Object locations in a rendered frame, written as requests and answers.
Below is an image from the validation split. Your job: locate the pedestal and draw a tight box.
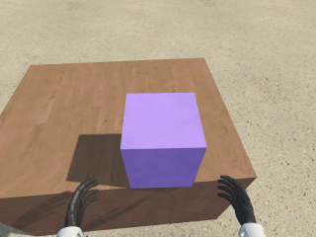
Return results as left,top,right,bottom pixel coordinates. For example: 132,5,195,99
0,57,257,237

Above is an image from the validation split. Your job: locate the left robot hand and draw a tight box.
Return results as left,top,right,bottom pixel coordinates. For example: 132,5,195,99
63,178,99,228

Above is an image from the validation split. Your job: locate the right robot hand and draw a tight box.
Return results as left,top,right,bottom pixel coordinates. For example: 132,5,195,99
217,175,257,226

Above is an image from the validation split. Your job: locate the left robot forearm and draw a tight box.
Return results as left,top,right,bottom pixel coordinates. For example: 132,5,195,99
56,226,84,237

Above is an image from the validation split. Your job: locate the carton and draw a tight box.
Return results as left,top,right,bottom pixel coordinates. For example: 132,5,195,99
120,92,207,189

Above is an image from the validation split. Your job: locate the right robot forearm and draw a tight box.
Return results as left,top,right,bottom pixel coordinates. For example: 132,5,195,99
238,222,267,237

